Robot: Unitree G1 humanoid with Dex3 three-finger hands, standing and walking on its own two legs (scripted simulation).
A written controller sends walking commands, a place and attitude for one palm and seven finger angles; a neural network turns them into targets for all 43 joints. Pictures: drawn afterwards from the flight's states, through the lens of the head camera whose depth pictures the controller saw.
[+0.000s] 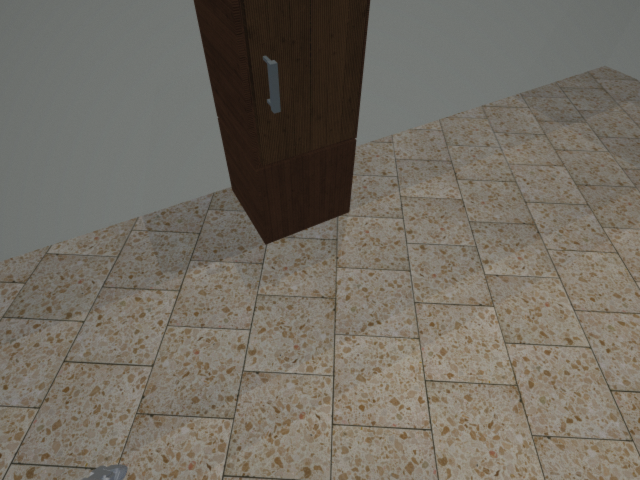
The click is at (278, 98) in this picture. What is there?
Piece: cupboard door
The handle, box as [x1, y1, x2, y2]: [263, 56, 280, 113]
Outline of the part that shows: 263,56 263,59 267,63 270,98 267,99 267,102 271,106 271,110 274,113 280,111 277,63 274,60 270,60 266,56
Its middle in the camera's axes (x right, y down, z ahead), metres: -0.14 -0.44 +1.10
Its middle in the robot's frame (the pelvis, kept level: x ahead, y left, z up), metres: +1.11 +0.20 -0.05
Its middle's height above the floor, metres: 0.72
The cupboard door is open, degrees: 0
